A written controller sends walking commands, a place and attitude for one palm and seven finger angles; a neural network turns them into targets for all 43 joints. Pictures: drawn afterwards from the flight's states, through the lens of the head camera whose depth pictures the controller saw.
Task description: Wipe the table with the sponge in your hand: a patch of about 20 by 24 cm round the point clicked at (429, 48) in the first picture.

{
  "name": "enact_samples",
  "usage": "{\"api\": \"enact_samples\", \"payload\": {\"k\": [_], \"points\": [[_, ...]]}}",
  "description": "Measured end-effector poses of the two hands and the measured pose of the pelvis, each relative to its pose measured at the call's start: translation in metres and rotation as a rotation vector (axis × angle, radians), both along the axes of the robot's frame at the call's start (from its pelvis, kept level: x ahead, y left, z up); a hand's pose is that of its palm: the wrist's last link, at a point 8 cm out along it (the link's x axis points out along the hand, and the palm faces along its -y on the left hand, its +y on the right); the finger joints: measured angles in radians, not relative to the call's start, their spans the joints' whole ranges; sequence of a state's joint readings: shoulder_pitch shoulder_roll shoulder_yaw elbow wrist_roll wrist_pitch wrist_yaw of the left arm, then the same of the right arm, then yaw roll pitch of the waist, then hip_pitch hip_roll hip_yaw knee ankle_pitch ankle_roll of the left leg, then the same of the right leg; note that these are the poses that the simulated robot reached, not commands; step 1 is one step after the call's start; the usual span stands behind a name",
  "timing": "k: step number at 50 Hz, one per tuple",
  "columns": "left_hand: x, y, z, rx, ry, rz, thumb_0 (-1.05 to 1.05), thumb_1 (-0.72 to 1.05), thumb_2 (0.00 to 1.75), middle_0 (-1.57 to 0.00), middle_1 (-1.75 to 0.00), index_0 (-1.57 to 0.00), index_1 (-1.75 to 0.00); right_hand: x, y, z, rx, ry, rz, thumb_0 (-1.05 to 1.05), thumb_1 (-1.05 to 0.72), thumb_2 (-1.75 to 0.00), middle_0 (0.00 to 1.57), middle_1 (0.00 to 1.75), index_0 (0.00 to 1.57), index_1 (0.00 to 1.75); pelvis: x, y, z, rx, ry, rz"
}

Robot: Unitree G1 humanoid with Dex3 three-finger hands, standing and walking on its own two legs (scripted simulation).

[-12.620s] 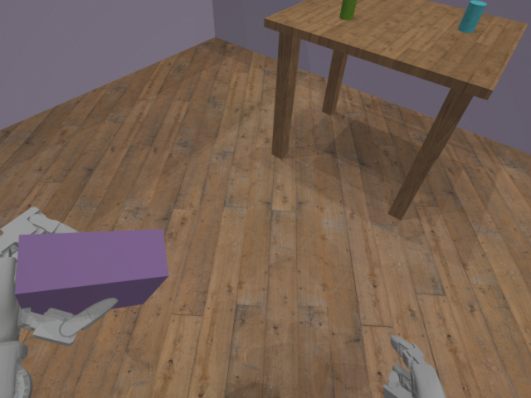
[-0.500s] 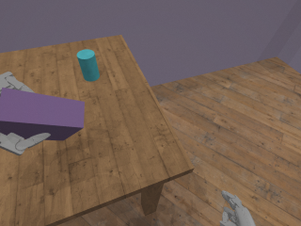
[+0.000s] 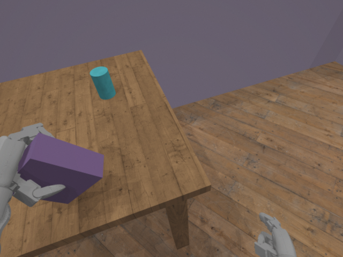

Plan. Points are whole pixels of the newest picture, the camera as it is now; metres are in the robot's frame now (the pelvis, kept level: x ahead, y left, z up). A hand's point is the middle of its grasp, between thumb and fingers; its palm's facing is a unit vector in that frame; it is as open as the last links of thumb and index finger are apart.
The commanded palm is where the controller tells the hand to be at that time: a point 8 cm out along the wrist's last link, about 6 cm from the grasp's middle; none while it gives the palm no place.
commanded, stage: turn the palm down, sponge in hand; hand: left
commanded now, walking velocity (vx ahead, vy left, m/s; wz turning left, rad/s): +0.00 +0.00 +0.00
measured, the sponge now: (66, 175) +0.23 +0.25 +0.11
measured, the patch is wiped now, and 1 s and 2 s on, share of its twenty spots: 0.00 0.00 0.00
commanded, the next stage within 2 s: move the sponge above the wiping area in 1.58 s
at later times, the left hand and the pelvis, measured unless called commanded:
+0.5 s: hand (63, 174) +0.23 +0.25 +0.13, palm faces +0.06 -0.39 -0.92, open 9.8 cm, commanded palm +0.19 +0.27 +0.22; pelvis -0.01 -0.02 -0.01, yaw -3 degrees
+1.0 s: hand (51, 164) +0.24 +0.27 +0.15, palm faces +0.05 -0.16 -0.99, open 9.7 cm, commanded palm +0.20 +0.30 +0.24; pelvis +0.00 +0.02 +0.01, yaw -2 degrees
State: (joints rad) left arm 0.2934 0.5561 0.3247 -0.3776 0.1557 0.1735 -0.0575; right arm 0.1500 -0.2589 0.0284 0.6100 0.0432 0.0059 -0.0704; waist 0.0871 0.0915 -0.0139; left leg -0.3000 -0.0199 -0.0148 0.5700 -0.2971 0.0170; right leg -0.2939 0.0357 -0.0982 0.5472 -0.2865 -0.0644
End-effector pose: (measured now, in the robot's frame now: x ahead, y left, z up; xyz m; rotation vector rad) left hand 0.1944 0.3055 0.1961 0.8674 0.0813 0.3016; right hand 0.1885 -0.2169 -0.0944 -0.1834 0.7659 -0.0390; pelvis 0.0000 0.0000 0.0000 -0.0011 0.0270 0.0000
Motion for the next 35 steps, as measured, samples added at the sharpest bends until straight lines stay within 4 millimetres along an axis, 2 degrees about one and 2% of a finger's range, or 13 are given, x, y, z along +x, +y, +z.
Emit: {"api": "enact_samples", "payload": {"k": [4,7,9,12,14,18,21,24,26,28,30,32,35], "points": [[0.01,-0.034,-0.009,0.073,0.087,-0.149,0.0,-0.47,1.01,-0.79,-1.34,-0.78,-1.34,-0.014,-0.02,0.005,-0.019,-0.022,-0.052,0.02,-0.91,-0.9,0.2,0.3,0.2,0.3,-0.004,-0.011,0.0,0.01,-0.013,-0.025],[0.008,-0.056,0.006,0.133,0.011,-0.24,0.0,-0.47,1.01,-0.79,-1.34,-0.78,-1.34,-0.023,-0.036,0.009,-0.032,-0.039,-0.084,0.02,-0.91,-0.9,0.2,0.3,0.2,0.3,-0.005,-0.019,-0.001,0.01,-0.02,-0.041],[0.005,-0.062,0.02,0.17,-0.066,-0.248,0.0,-0.47,1.01,-0.79,-1.34,-0.78,-1.34,-0.027,-0.045,0.009,-0.038,-0.039,-0.098,0.02,-0.91,-0.9,0.2,0.3,0.2,0.3,-0.005,-0.022,-0.002,0.009,-0.023,-0.045],[0.001,-0.054,0.038,0.212,-0.133,-0.161,0.0,-0.47,1.01,-0.79,-1.34,-0.78,-1.34,-0.031,-0.057,0.003,-0.038,-0.02,-0.115,0.02,-0.91,-0.9,0.2,0.3,0.2,0.3,-0.006,-0.025,-0.003,0.006,-0.027,-0.046],[0.0,-0.041,0.041,0.22,-0.119,-0.065,0.0,-0.47,1.01,-0.79,-1.34,-0.78,-1.34,-0.032,-0.063,-0.003,-0.034,0.0,-0.125,0.02,-0.91,-0.9,0.2,0.3,0.2,0.3,-0.006,-0.025,-0.004,0.007,-0.029,-0.042],[0.001,-0.013,0.024,0.237,0.039,0.1,0.0,-0.47,1.01,-0.79,-1.34,-0.78,-1.34,-0.029,-0.068,-0.01,-0.031,0.021,-0.141,0.02,-0.91,-0.9,0.2,0.3,0.2,0.3,-0.007,-0.024,-0.005,0.012,-0.03,-0.038],[0.003,-0.011,0.001,0.253,0.153,0.105,0.0,-0.47,1.01,-0.79,-1.34,-0.78,-1.34,-0.02,-0.066,-0.008,-0.037,0.005,-0.136,0.02,-0.91,-0.9,0.2,0.3,0.2,0.3,-0.008,-0.021,-0.006,0.015,-0.03,-0.038],[0.008,-0.034,-0.013,0.259,0.167,-0.018,0.0,-0.47,1.01,-0.79,-1.34,-0.78,-1.34,-0.008,-0.056,-0.002,-0.049,-0.033,-0.118,0.02,-0.91,-0.9,0.2,0.3,0.19,0.3,-0.007,-0.017,-0.007,0.015,-0.024,-0.04],[0.01,-0.053,-0.013,0.284,0.126,-0.12,0.0,-0.47,1.01,-0.79,-1.34,-0.78,-1.34,0.002,-0.046,0.004,-0.05,-0.06,-0.106,0.02,-0.91,-0.9,0.2,0.3,0.19,0.3,-0.004,-0.014,-0.006,0.015,-0.021,-0.047],[0.01,-0.067,-0.002,0.329,0.052,-0.189,0.0,-0.47,1.01,-0.79,-1.34,-0.78,-1.34,0.011,-0.035,0.01,-0.04,-0.084,-0.092,0.02,-0.91,-0.9,0.2,0.3,0.19,0.3,-0.001,-0.011,-0.005,0.014,-0.018,-0.051],[0.012,-0.068,0.014,0.375,-0.03,-0.188,0.0,-0.47,1.01,-0.79,-1.34,-0.78,-1.33,0.019,-0.023,0.014,-0.017,-0.097,-0.079,0.02,-0.91,-0.9,0.2,0.3,0.2,0.3,0.003,-0.008,-0.004,0.013,-0.02,-0.054],[0.015,-0.057,0.032,0.402,-0.093,-0.11,0.0,-0.47,1.01,-0.79,-1.34,-0.78,-1.34,0.027,-0.012,0.016,0.011,-0.098,-0.065,0.02,-0.91,-0.9,0.2,0.3,0.2,0.3,0.005,-0.004,-0.002,0.009,-0.024,-0.055],[0.019,-0.028,0.052,0.42,-0.115,0.058,0.0,-0.47,1.01,-0.79,-1.34,-0.78,-1.34,0.035,0.002,0.017,0.049,-0.087,-0.044,0.02,-0.91,-0.9,0.2,0.3,0.2,0.3,0.006,0.001,0.001,0.008,-0.029,-0.055]]}}
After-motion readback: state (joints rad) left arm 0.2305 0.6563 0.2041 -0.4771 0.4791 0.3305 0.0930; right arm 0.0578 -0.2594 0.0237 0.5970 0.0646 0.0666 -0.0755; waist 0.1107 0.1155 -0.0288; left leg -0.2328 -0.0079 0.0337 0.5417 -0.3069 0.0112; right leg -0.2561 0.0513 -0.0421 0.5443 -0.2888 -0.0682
